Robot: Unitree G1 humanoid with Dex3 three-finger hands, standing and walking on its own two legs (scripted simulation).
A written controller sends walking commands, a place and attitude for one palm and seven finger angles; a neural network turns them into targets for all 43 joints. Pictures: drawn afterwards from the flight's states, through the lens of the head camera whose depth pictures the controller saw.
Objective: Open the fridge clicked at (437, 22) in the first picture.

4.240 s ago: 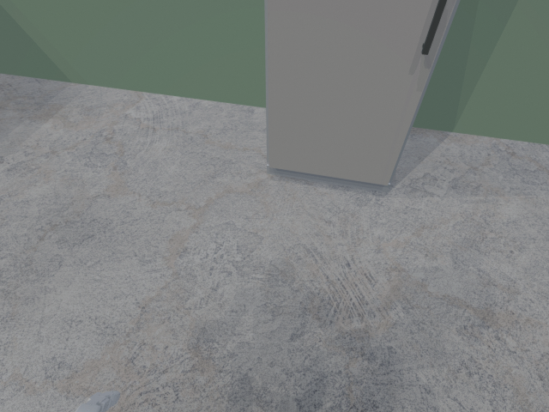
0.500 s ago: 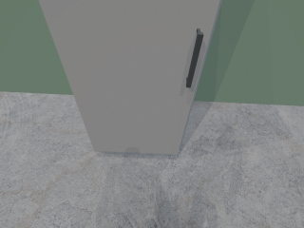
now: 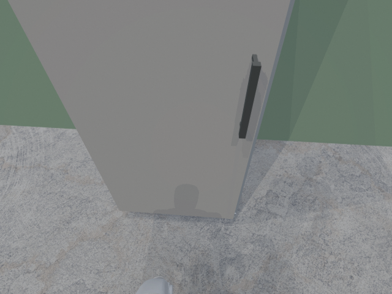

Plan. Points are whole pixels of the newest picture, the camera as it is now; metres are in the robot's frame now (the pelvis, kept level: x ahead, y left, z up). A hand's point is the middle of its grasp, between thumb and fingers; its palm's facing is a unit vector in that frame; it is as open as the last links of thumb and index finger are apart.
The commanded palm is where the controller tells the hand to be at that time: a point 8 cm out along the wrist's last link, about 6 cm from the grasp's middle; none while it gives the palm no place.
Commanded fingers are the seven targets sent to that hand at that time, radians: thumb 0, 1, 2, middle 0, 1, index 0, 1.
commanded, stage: take the last steps up to it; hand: right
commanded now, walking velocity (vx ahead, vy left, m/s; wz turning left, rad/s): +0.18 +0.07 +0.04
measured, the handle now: (247, 100) +0.57 -0.09 +0.09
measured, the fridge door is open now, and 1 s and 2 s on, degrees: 0 0 0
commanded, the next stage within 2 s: come to a stop and stand still in 0.06 s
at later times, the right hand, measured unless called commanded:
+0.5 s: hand out of the picture +0.16 -0.14 -0.17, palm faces +0.08 +0.97 -0.25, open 7.3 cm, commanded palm none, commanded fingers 0.00 -0.90 -0.90 0.20 0.30 0.20 0.30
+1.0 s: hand out of the picture +0.04 -0.19 -0.18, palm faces +0.03 +0.98 -0.18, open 7.4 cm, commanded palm none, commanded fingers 0.00 -0.90 -0.90 0.20 0.30 0.20 0.30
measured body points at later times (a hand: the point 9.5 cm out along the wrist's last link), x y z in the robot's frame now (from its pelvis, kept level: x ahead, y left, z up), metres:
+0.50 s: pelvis +0.08 +0.04 -0.01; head +0.12 +0.06 +0.44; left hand +0.15 +0.29 -0.17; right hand +0.15 -0.19 -0.15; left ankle +0.15 +0.13 -0.74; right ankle +0.07 -0.08 -0.69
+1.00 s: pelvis +0.05 +0.00 +0.00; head +0.08 -0.02 +0.45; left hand +0.05 +0.23 -0.14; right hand +0.04 -0.24 -0.17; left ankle +0.01 +0.14 -0.69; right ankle +0.04 -0.10 -0.74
